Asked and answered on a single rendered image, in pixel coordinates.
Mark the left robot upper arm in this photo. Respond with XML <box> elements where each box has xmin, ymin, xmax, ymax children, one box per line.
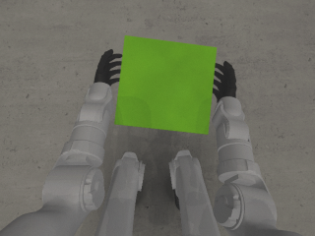
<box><xmin>0</xmin><ymin>165</ymin><xmax>105</xmax><ymax>236</ymax></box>

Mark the robot left hand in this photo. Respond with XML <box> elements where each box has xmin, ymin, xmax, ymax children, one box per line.
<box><xmin>94</xmin><ymin>49</ymin><xmax>123</xmax><ymax>86</ymax></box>

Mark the robot right hand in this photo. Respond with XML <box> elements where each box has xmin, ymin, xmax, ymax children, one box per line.
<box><xmin>213</xmin><ymin>61</ymin><xmax>237</xmax><ymax>103</ymax></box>

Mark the right robot thigh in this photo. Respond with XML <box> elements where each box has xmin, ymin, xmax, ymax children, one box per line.
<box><xmin>168</xmin><ymin>155</ymin><xmax>221</xmax><ymax>236</ymax></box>

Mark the left robot shin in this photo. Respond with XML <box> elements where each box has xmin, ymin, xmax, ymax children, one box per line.
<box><xmin>112</xmin><ymin>151</ymin><xmax>139</xmax><ymax>175</ymax></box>

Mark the right robot forearm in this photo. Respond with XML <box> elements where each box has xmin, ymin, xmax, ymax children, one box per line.
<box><xmin>212</xmin><ymin>96</ymin><xmax>271</xmax><ymax>196</ymax></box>

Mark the carton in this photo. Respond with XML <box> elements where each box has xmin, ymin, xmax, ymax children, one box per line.
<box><xmin>114</xmin><ymin>35</ymin><xmax>217</xmax><ymax>135</ymax></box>

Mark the left robot forearm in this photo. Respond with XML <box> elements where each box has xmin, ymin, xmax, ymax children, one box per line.
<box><xmin>42</xmin><ymin>82</ymin><xmax>114</xmax><ymax>202</ymax></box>

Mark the right robot upper arm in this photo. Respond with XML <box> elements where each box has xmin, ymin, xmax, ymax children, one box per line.
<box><xmin>213</xmin><ymin>182</ymin><xmax>303</xmax><ymax>236</ymax></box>

